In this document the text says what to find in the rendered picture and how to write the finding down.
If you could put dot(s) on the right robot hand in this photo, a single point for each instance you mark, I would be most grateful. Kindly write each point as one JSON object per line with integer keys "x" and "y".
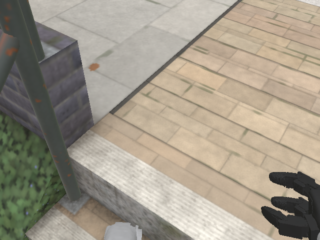
{"x": 306, "y": 219}

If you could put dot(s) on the robot left thigh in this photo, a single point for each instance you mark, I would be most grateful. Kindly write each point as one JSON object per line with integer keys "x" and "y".
{"x": 123, "y": 231}

